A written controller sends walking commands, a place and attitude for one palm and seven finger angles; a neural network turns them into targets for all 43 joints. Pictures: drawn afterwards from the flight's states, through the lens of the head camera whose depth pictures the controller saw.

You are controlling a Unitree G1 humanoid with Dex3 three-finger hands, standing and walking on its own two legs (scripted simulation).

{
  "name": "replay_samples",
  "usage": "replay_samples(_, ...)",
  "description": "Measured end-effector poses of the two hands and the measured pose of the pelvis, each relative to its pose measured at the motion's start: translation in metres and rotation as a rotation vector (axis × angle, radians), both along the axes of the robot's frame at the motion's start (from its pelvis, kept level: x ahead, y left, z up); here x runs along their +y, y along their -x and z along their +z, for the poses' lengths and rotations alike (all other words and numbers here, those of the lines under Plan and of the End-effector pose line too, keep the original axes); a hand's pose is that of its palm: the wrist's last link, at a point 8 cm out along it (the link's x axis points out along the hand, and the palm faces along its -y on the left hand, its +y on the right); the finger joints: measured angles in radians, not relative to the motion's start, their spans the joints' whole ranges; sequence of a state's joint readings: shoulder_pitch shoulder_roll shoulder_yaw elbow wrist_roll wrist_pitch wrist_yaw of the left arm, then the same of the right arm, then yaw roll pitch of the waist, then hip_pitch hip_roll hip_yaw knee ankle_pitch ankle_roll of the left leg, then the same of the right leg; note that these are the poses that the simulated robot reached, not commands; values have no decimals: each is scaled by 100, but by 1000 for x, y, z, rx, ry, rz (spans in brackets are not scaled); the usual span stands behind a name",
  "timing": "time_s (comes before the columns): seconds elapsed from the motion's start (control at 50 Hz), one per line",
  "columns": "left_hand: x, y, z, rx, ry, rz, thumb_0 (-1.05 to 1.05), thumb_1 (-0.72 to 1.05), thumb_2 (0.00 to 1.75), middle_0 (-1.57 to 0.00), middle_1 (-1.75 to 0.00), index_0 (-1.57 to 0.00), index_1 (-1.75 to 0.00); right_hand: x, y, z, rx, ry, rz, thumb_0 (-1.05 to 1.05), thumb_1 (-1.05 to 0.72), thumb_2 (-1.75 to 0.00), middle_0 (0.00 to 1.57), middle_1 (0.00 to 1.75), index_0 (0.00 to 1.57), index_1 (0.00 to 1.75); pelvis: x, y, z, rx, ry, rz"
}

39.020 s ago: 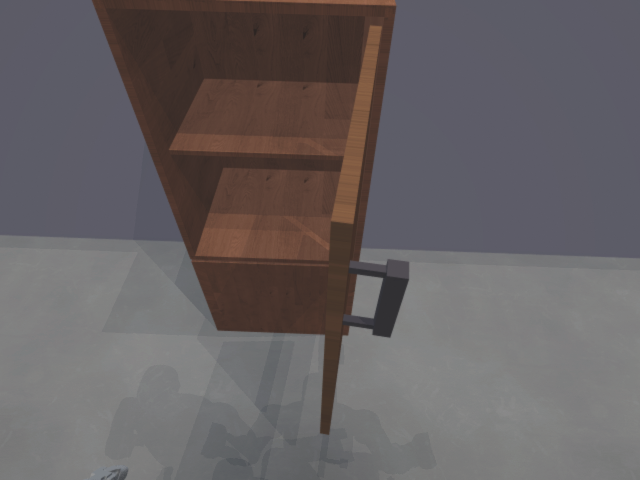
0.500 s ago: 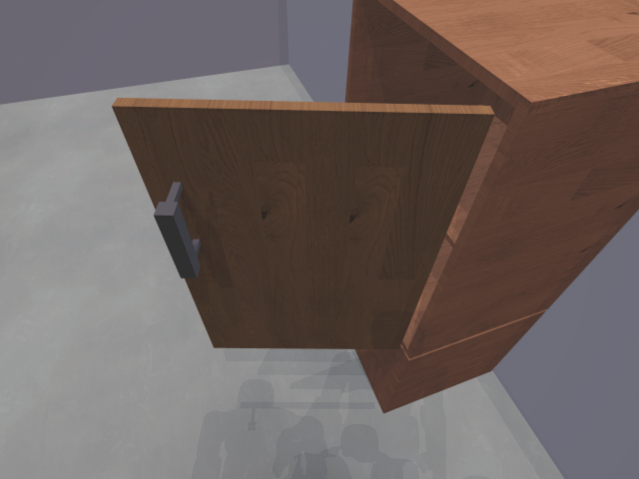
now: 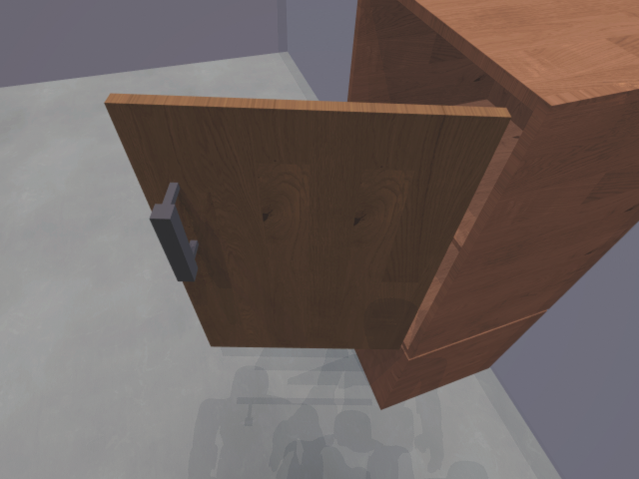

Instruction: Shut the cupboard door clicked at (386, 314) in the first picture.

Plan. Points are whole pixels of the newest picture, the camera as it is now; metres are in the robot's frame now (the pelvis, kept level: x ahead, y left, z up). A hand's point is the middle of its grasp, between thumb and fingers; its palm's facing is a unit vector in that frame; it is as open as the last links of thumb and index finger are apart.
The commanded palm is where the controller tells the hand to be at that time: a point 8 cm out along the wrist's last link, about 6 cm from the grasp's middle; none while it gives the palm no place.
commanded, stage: shuffle to correct the standing spot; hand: left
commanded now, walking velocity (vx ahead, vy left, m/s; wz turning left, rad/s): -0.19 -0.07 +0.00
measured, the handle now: (180, 233) +0.38 +0.21 +0.08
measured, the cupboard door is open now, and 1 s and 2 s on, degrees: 70 70 70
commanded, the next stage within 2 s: come to a stop and stand still in 0.06 s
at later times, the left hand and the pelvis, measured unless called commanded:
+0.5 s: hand out of the picture -0.04 +0.13 -0.16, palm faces +0.08 -0.97 -0.22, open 7.3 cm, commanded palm none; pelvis -0.06 -0.05 +0.00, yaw +1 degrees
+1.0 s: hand out of the picture -0.06 +0.17 -0.18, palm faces +0.08 -0.98 -0.17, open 7.4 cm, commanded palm none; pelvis -0.06 +0.01 +0.00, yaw +2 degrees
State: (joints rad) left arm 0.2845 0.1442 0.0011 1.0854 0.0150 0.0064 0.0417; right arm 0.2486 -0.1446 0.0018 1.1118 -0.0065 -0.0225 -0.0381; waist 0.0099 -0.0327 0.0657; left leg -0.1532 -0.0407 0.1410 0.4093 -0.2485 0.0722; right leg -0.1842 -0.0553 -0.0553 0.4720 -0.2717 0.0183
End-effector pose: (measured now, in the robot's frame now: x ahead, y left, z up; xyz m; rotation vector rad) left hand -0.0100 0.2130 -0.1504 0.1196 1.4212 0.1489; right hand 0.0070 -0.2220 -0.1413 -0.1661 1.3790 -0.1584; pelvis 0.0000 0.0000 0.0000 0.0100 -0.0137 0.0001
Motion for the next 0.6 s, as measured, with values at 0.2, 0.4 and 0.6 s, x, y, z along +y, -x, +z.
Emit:
replay_samples(0.2,6,-10,7,-57,-89,-17,0,91,89,-20,-29,-20,-30,-22,8,-14,-36,-15,-13,0,-92,-90,20,30,20,30,-20,31,-7,0,-16,-4)
replay_samples(0.4,-35,16,16,-144,-81,-7,0,92,89,-20,-29,-20,-30,-59,11,-12,-84,-49,16,0,-92,-90,20,30,20,30,-52,53,-5,4,-21,16)
replay_samples(0.6,-29,65,16,-99,-38,68,0,92,89,-20,-30,-20,-30,-59,17,8,-68,-5,86,0,-91,-90,20,30,20,30,-42,63,5,18,-15,38)
